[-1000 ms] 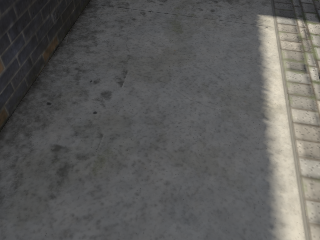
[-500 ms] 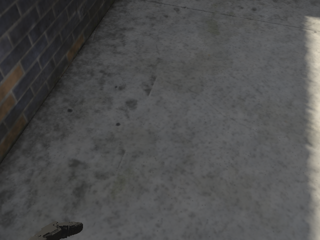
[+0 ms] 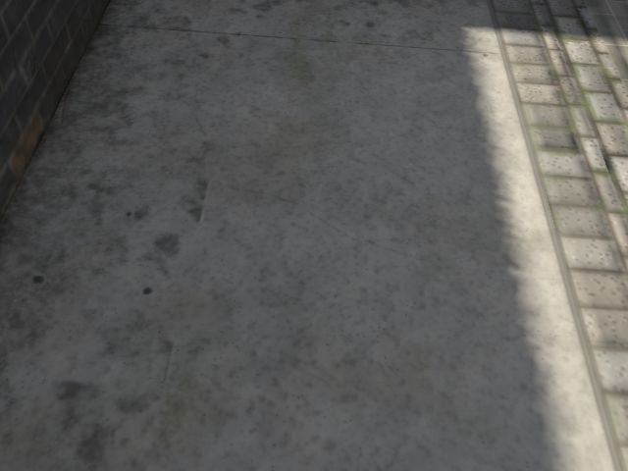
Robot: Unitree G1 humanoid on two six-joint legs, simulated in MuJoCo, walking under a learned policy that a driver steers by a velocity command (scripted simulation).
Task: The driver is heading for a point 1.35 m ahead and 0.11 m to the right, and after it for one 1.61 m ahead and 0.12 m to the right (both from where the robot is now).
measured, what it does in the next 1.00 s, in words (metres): steps on the spot: right foot, then left foot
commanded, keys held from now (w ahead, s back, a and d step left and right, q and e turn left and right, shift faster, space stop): e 0.46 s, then no key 0.08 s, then q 0.02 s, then w+q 0.44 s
